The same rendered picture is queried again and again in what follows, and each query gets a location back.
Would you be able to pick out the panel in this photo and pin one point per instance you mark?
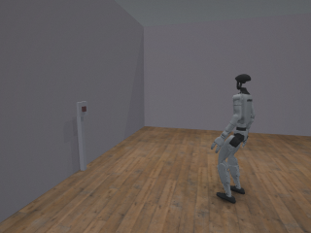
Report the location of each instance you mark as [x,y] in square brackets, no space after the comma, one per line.
[81,133]

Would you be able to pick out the right robot upper arm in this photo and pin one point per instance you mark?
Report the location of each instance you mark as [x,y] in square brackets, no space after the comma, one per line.
[253,114]

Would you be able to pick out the right robot forearm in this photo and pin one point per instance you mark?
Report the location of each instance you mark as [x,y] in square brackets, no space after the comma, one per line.
[248,125]

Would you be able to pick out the left robot forearm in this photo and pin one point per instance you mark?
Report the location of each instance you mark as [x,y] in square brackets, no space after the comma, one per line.
[229,128]

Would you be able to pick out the left robot upper arm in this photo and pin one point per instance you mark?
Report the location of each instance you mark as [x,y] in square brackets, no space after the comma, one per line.
[237,103]

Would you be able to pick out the robot left foot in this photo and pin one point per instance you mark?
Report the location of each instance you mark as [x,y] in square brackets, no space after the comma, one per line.
[230,199]

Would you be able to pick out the robot left shin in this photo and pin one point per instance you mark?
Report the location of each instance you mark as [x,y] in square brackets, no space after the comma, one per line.
[225,178]

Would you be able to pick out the robot left hand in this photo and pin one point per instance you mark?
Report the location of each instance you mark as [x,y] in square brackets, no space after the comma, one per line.
[219,142]

